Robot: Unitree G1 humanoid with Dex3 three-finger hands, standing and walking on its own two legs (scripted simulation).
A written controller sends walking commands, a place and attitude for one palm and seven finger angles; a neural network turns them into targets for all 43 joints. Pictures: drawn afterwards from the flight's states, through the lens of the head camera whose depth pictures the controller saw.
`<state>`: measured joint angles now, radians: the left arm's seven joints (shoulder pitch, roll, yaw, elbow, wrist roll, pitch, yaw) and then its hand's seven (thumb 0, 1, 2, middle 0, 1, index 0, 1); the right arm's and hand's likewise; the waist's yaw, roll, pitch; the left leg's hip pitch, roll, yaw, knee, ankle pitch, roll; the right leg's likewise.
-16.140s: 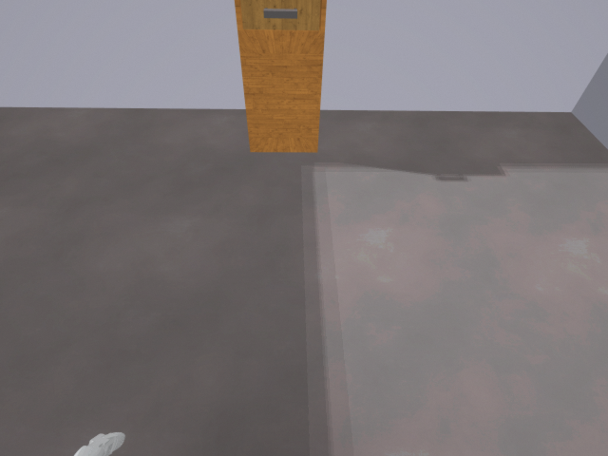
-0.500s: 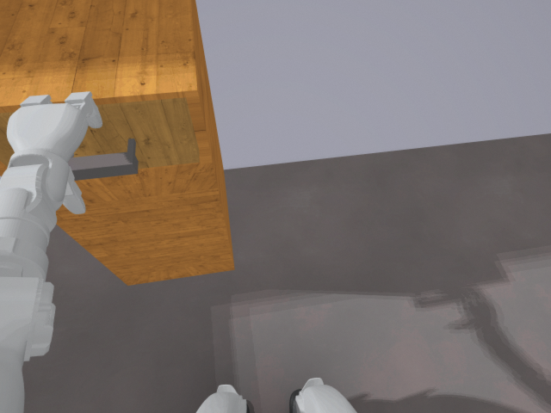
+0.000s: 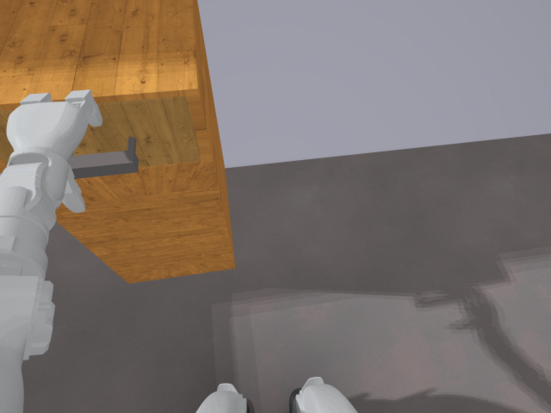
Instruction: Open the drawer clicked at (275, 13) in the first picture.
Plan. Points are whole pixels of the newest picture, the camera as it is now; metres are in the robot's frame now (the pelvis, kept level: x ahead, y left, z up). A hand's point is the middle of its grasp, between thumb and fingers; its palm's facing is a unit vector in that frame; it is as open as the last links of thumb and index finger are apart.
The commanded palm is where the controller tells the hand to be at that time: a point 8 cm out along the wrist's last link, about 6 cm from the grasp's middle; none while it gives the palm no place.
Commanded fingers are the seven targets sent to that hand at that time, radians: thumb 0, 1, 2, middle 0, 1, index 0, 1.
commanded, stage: lower the fingers behind the handle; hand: left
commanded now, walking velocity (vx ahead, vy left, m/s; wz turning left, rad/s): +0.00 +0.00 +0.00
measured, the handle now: (94, 155) +0.53 +0.28 +0.00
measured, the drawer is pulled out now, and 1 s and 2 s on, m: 0.00 0.00 0.00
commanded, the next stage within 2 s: lift the fingers back up to retry in 1.62 s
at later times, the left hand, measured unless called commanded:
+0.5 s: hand (71, 154) +0.49 +0.28 +0.06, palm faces +0.00 +0.01 -1.00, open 13.6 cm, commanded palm +0.49 +0.31 +0.06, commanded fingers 0.00 -0.50 0.30 -0.30 -1.20 -0.30 -1.20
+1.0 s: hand (73, 155) +0.49 +0.28 +0.05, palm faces +0.02 +0.02 -1.00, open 13.7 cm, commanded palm +0.49 +0.30 +0.03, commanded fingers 0.00 -0.50 0.30 -0.30 -1.20 -0.30 -1.20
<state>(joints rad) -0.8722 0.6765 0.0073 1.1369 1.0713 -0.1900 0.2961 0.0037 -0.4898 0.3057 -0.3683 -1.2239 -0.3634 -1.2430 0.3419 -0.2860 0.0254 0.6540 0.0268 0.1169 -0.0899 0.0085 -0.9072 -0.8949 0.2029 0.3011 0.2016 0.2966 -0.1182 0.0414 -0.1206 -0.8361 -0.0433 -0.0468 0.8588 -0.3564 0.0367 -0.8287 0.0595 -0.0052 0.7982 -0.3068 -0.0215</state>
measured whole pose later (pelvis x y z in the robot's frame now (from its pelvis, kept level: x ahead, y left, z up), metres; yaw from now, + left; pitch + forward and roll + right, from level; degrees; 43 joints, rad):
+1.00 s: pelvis -0.04 +0.00 -0.04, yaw +0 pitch +22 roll -2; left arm -1.02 0.74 -0.03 1.20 1.07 -0.14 0.27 0.00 -0.49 0.31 -0.32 -1.25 -0.29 -1.33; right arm 0.34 -0.30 0.06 0.62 0.04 0.08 -0.11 0.01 -0.91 -0.89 0.20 0.30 0.20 0.30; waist -0.16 0.03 -0.15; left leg -1.05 -0.05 -0.04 1.05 -0.38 0.04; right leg -1.05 0.06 -0.01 0.99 -0.33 -0.02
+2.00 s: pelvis -0.04 +0.00 -0.04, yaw +0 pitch +22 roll -2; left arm -1.02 0.75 -0.05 1.15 1.04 -0.13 0.21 0.00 -0.49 0.31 -0.31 -1.24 -0.26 -1.33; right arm 0.34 -0.30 0.07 0.59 0.05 0.08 -0.12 0.01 -0.91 -0.89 0.20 0.30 0.20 0.30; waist -0.16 0.04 -0.13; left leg -1.07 -0.05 -0.04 1.06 -0.38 0.04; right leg -1.06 0.06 -0.01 1.00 -0.33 -0.01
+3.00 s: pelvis +0.01 +0.00 +0.00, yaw +0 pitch +19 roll -2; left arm -0.83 0.66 0.02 1.10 1.06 -0.19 0.30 0.00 -0.49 0.31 -0.36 -1.22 -0.36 -1.24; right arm 0.32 -0.29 0.02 0.65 0.03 0.13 -0.08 0.01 -0.91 -0.89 0.20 0.30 0.20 0.30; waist -0.10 0.04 -0.12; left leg -0.82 -0.04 -0.05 0.85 -0.37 0.03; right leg -0.81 0.06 -0.01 0.79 -0.32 -0.03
